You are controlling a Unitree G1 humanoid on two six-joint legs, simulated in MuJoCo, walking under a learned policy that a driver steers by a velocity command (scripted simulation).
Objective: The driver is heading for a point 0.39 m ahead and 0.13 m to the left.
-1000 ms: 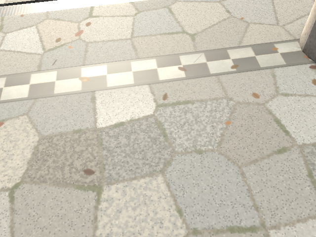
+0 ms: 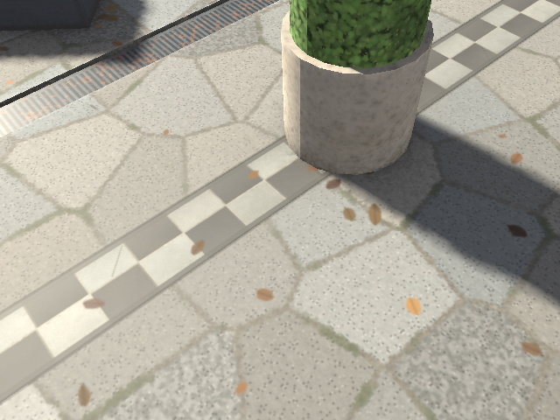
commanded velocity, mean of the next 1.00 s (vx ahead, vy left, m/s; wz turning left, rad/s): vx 0.24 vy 0.00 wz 0.17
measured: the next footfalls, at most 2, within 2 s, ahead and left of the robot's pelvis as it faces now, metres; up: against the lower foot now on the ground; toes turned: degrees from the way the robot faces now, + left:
left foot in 0.36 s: +0.37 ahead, +0.17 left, +0.00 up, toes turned +12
right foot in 0.76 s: +0.46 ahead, -0.06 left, +0.00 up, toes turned +14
